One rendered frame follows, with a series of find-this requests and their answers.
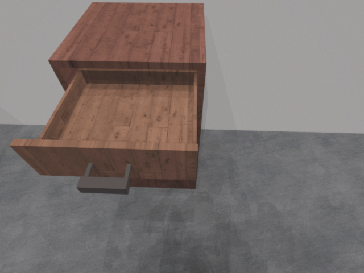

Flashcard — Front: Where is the cabinet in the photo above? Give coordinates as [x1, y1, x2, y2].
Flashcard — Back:
[48, 2, 206, 189]

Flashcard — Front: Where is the handle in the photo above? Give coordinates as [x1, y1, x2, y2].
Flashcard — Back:
[76, 163, 132, 195]

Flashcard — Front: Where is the drawer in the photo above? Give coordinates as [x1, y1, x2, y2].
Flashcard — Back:
[9, 68, 198, 180]

